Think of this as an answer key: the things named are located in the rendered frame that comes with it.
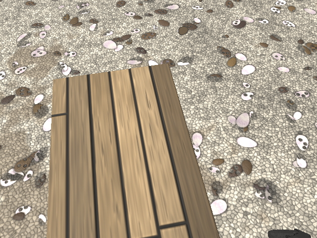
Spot robot right hand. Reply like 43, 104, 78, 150
267, 228, 311, 238

